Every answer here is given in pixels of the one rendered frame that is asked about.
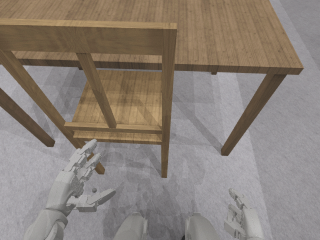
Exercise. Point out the right robot hand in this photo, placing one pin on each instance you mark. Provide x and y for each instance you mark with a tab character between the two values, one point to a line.
247	223

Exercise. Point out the left robot forearm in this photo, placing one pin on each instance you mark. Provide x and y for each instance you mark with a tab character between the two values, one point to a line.
49	225

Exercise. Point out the right robot thigh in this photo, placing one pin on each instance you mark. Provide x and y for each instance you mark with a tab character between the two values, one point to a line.
199	228

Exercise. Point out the table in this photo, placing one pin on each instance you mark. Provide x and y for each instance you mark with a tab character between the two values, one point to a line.
227	36

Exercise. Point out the left robot hand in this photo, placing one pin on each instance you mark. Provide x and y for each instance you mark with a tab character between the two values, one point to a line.
70	181

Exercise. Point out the chair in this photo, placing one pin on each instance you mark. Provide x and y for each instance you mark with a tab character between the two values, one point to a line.
116	106

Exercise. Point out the robot left shin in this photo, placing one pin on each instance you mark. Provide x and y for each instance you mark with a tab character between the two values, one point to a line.
136	214

